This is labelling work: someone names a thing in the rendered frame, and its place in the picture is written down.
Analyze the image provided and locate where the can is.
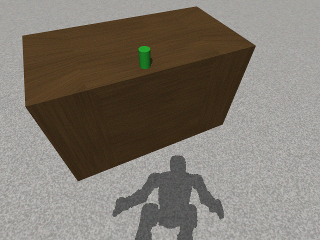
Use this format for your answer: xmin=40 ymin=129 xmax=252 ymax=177
xmin=138 ymin=46 xmax=151 ymax=69

